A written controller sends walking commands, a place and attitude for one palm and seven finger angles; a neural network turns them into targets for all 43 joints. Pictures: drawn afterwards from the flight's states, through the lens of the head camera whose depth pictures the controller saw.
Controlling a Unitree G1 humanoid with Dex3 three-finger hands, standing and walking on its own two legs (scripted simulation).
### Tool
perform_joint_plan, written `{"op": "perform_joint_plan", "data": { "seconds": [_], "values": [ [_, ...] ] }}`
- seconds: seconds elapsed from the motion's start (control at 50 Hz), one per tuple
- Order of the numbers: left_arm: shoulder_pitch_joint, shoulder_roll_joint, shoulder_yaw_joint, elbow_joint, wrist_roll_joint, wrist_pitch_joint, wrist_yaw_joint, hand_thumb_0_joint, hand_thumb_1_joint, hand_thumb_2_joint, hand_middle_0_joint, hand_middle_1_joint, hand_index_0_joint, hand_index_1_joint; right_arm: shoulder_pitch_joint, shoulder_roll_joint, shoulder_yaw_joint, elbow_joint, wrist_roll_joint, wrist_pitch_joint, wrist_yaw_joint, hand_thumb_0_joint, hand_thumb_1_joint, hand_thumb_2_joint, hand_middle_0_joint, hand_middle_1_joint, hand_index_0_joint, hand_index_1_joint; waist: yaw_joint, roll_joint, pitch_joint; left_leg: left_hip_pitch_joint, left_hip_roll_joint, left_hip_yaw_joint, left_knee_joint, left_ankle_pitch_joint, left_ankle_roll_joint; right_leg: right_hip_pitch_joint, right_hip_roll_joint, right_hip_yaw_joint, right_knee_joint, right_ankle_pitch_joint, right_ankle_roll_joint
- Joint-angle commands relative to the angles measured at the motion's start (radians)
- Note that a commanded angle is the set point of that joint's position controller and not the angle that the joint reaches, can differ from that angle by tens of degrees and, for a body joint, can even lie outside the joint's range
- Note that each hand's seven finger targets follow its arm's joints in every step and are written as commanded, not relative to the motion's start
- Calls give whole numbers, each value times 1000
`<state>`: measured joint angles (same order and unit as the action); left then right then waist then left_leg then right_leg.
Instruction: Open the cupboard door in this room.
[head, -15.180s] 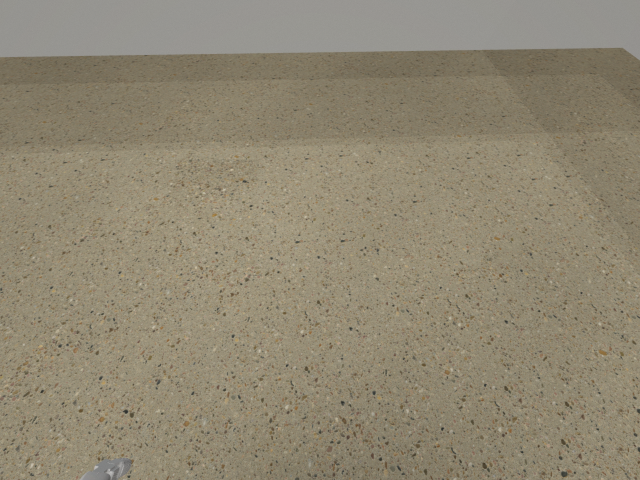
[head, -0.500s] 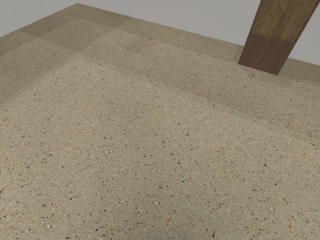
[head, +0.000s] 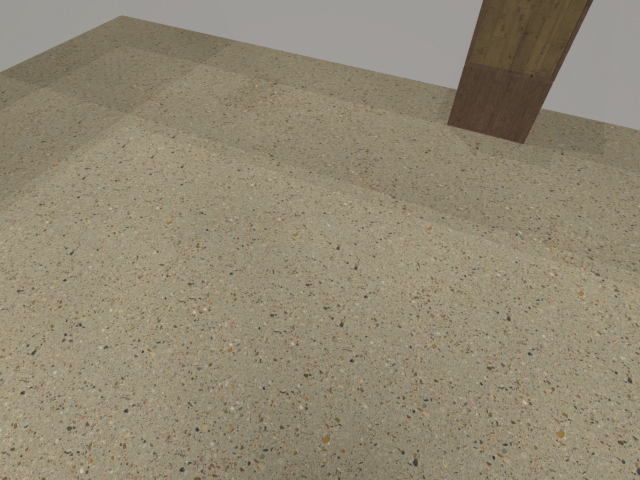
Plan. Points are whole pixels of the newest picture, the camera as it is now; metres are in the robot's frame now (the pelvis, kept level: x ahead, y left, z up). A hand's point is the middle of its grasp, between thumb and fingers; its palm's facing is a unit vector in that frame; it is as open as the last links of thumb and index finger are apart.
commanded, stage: turn or walk to find it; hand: left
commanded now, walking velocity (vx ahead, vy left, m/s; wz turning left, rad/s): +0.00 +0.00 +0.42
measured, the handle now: out of the picture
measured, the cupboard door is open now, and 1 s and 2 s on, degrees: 0 0 0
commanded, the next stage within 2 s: stand and wait in 0.04 s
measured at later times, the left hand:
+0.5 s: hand out of the picture -0.01 +0.20 -0.17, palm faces +0.04 -0.98 -0.21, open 7.4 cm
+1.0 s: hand out of the picture +0.07 +0.23 -0.16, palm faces +0.07 -0.95 -0.30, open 7.4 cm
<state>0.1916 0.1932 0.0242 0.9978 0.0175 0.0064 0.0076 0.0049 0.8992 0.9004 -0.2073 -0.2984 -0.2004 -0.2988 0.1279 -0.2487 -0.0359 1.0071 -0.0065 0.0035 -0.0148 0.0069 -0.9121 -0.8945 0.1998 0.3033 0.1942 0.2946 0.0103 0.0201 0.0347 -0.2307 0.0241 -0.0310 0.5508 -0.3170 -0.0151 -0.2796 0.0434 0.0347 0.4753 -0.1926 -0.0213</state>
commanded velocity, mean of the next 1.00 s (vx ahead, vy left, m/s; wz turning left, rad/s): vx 0.00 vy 0.00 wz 0.13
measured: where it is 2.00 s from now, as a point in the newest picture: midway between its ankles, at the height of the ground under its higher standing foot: outside the picture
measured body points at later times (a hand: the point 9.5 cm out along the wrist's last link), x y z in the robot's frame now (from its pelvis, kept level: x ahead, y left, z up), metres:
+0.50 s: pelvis +0.01 +0.01 +0.01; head +0.02 +0.01 +0.46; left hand -0.01 +0.25 -0.15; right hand +0.02 -0.23 -0.15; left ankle -0.01 +0.13 -0.74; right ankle +0.02 -0.11 -0.74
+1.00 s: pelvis +0.00 +0.00 +0.00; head +0.03 +0.00 +0.45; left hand +0.07 +0.28 -0.13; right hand +0.07 -0.27 -0.15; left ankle -0.01 +0.13 -0.74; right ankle +0.02 -0.11 -0.74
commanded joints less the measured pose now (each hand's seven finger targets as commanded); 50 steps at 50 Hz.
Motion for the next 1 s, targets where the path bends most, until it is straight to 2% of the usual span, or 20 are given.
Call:
{"op": "perform_joint_plan", "data": {
  "seconds": [0.0, 0.02, 0.04, 0.08, 0.12, 0.16, 0.18, 0.2, 0.22, 0.28, 0.42, 0.56, 0.66, 0.74, 0.8, 0.84, 0.88, 0.92, 0.98],
  "values": [
    [40, 122, 25, -23, -8, -2, 15, 0, 900, 900, -200, -300, -200, -300, 63, -120, -11, -10, -8, -19, 2, 0, -900, -900, 200, 300, 200, 300, 11, 82, -23, 58, 175, -198, -234, 136, 68, -54, -101, 43, -13, -86, 18],
    [23, 114, 20, -23, -6, 0, 13, 0, 900, 900, -200, -300, -200, -300, 34, -134, -13, -12, -9, -18, 1, 0, -900, -900, 200, 300, 200, 300, 11, 187, -8, -12, 219, -266, -295, 96, 104, -24, -83, -44, 44, -90, 53],
    [7, 115, 14, -14, -1, 4, 14, 0, 900, 900, -200, -300, -200, -300, 15, -122, -8, -12, -7, -15, 0, 0, -900, -900, 200, 300, 200, 300, 15, 225, 18, -77, 216, -262, -332, 100, 117, 26, -83, -66, 84, -112, 64],
    [21, 113, 6, 13, -1, 5, 11, 0, 900, 900, -200, -300, -200, -300, 16, -105, 0, -2, -8, -15, -7, 0, -900, -900, 200, 300, 200, 300, 28, 172, 32, -71, 172, -206, -298, 212, 104, 53, -96, -57, 71, -92, 58],
    [62, 113, -2, 44, -3, -5, 12, 0, 900, 900, -200, -300, -200, -300, 42, -92, 2, 12, -3, -20, -12, 0, -900, -900, 200, 300, 200, 300, 32, 122, 2, -15, 131, -150, -231, 322, 80, 89, -118, -46, -27, 13, 55],
    [72, 129, -5, 66, -8, -12, 15, 0, 900, 900, -200, -300, -200, -300, 82, -76, 3, 29, 1, -23, -9, 0, -900, -900, 200, 300, 200, 300, 15, 80, -27, -3, 96, -109, -206, 291, 45, 138, -150, -26, -71, 92, 45],
    [71, 131, -6, 75, -9, -16, 15, 0, 900, 900, -200, -300, -200, -300, 90, -67, 4, 37, 0, -21, -9, 0, -900, -900, 200, 300, 200, 300, 10, 22, -34, 12, 85, -96, -192, 262, 34, 133, -155, -6, -80, 114, 35],
    [64, 130, -6, 79, -10, -18, 15, 0, 900, 900, -200, -300, -200, -300, 104, -66, 4, 41, 2, -20, -10, 0, -900, -900, 200, 300, 200, 300, 2, -9, -19, 16, 81, -89, -189, 250, 30, 123, -159, -1, -85, 123, 28],
    [64, 125, -7, 83, -10, -21, 15, 0, 900, 900, -200, -300, -200, -300, 120, -58, 3, 49, 1, -22, -12, 0, -900, -900, 200, 300, 200, 300, -3, -25, -35, 36, 78, -84, -190, 258, 30, 122, -164, 6, -89, 133, 25],
    [61, 129, -7, 95, -11, -25, 16, 0, 900, 900, -200, -300, -200, -300, 134, -64, 4, 64, 3, -27, -14, 0, -900, -900, 200, 300, 200, 300, -8, -33, -42, 61, 80, -77, -196, 272, 30, 125, -164, 2, -97, 132, 24],
    [62, 144, -3, 113, -10, -28, 17, 0, 900, 900, -200, -300, -200, -300, 132, -87, 3, 85, 4, -31, -16, 0, -900, -900, 200, 300, 200, 300, -6, -28, 11, 48, 77, -74, -226, 206, 36, 115, -160, 12, -129, 66, 16],
    [39, 188, 8, 107, -10, -35, 14, 0, 900, 900, -200, -300, -200, -300, 117, -128, -2, 86, 2, -38, -16, 0, -900, -900, 200, 300, 200, 300, -3, -13, 2, 51, 76, -76, -238, 192, 39, 136, -163, 25, -145, 59, 4],
    [-6, 230, 18, 95, -9, -36, 10, 0, 900, 900, -200, -300, -200, -300, 85, -165, -6, 78, -2, -37, -13, 0, -900, -900, 200, 300, 200, 300, -1, -18, 26, 37, 77, -77, -250, 147, 37, 127, -164, 36, -165, 8, -1],
    [-40, 266, 24, 78, -8, -36, 5, 0, 900, 900, -200, -300, -200, -300, 56, -199, -9, 66, -4, -37, -7, 0, -900, -900, 200, 300, 200, 300, 0, -15, 14, 32, 76, -84, -249, 137, 37, 130, -170, 44, -172, -23, -2],
    [-39, 230, 20, 68, -10, -19, 9, 0, 900, 900, -200, -300, -200, -300, 58, -158, 1, 56, -8, -21, 0, 0, -900, -900, 200, 300, 200, 300, 2, -10, 6, -5, 74, -88, -215, 160, 28, 130, -177, 28, -141, -37, 11],
    [-32, 206, 15, 59, -11, -6, 12, 0, 900, 900, -200, -300, -200, -300, 69, -123, 12, 47, -11, -9, 4, 0, -900, -900, 200, 300, 200, 300, 5, -9, 3, -56, 70, -93, -194, 175, 21, 143, -187, 20, -118, -34, 19],
    [-26, 210, 18, 46, -10, -1, 14, 0, 900, 900, -200, -300, -200, -300, 72, -123, 11, 32, -11, -3, 6, 0, -900, -900, 200, 300, 200, 300, 8, -24, -22, -71, 64, -89, -157, 218, 17, 156, -205, 15, -93, 25, 17],
    [-28, 225, 24, 28, -10, 1, 17, 0, 900, 900, -200, -300, -200, -300, 78, -127, 7, 15, -11, 2, 7, 0, -900, -900, 200, 300, 200, 300, 10, -42, -42, -92, 56, -85, -113, 239, 13, 170, -231, 9, -74, 65, 7],
    [-28, 245, 33, -3, -8, 3, 19, 0, 900, 900, -200, -300, -200, -300, 97, -128, -5, -9, -9, 9, 8, 0, -900, -900, 200, 300, 200, 300, 3, -108, -86, -78, 33, -54, -12, 249, 4, 167, -293, 22, -71, 127, -30]
  ]
}}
